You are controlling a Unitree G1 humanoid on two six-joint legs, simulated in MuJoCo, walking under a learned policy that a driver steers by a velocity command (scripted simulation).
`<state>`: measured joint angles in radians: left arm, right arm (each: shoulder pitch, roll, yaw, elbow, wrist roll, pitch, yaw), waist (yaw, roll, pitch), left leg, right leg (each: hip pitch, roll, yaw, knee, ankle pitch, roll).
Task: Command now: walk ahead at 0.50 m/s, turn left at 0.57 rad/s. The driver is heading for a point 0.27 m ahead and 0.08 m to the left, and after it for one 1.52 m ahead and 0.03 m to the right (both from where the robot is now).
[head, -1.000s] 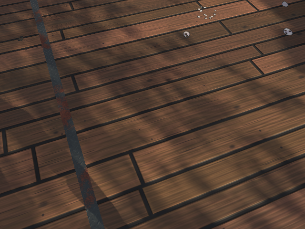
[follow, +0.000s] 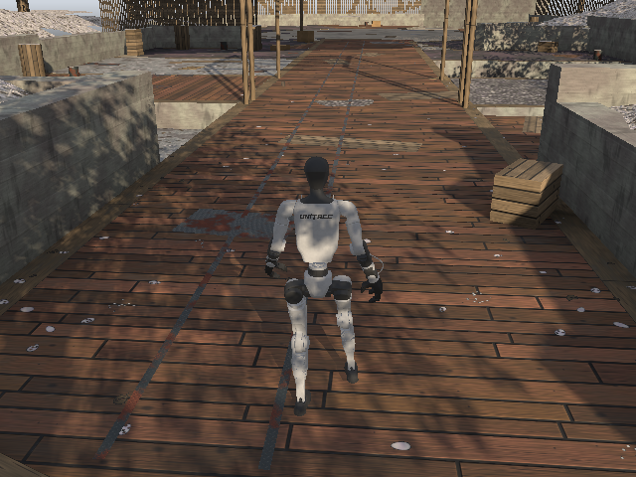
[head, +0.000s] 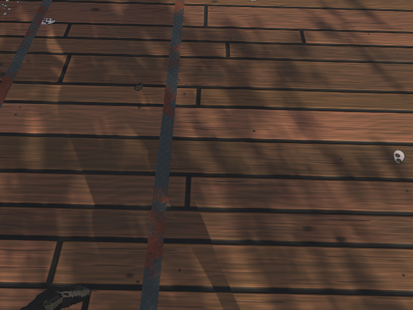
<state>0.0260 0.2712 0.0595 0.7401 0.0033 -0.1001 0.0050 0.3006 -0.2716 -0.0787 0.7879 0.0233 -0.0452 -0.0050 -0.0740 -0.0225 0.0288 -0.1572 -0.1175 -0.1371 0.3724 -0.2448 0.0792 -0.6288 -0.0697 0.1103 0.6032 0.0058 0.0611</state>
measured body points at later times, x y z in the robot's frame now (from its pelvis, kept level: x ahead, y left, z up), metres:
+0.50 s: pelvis +0.19 -0.04 +0.00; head +0.23 -0.02 +0.45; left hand +0.20 +0.27 -0.12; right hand +0.45 -0.24 -0.09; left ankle +0.23 +0.12 -0.70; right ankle +0.20 -0.15 -0.74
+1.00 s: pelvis +0.26 -0.01 -0.01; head +0.27 -0.02 +0.44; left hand +0.26 +0.29 -0.12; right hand +0.49 -0.21 -0.11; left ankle +0.22 +0.11 -0.74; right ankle +0.27 -0.11 -0.73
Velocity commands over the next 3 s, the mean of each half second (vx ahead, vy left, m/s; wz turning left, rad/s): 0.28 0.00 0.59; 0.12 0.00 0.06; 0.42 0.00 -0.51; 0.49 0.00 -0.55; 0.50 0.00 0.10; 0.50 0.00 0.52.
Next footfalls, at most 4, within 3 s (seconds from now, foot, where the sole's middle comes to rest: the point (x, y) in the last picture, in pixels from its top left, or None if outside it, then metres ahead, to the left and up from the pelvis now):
0.12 right None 0.24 -0.15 -0.78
0.60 left None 0.26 0.12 -0.78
1.02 right None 0.30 -0.10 -0.78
1.46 left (148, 265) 0.62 0.17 -0.78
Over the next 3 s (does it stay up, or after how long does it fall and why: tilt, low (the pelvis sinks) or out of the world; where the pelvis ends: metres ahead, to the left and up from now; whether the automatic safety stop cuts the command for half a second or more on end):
stays up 1.32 -0.13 -0.02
